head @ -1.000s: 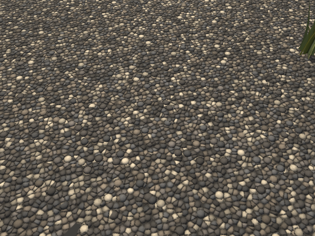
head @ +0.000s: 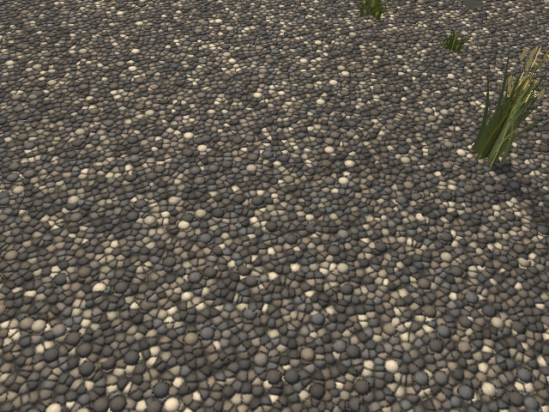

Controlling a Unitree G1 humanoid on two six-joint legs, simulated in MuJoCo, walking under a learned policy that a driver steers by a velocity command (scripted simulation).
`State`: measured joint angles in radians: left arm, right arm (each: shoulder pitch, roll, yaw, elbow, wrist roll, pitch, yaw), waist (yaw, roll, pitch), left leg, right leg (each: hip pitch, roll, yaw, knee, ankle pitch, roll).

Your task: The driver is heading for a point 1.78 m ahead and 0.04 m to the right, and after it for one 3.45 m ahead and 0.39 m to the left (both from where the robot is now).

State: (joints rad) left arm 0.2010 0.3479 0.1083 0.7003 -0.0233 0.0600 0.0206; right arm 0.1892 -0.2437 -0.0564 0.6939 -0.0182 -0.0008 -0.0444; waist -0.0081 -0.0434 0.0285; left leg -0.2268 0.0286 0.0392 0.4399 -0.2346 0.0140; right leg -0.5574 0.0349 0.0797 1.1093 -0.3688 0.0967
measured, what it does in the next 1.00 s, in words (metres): walks ahead: right foot, then left foot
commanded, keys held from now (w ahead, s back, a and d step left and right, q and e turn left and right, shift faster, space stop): e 0.22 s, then no key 0.02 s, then w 0.76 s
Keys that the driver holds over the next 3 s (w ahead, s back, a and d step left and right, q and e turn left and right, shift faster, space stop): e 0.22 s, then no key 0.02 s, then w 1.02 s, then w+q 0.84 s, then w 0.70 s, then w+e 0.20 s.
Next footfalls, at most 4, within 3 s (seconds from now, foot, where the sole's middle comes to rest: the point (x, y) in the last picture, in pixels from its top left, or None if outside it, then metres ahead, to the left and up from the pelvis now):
0.22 right None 0.03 -0.15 -0.78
0.74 left None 0.26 0.05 -0.78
1.24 right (371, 390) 0.53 -0.25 -0.78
1.80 left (287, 274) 0.86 -0.06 -0.78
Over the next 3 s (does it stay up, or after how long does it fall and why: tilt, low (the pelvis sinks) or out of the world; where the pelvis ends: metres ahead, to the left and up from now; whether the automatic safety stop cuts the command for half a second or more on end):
stays up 1.34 0.00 0.00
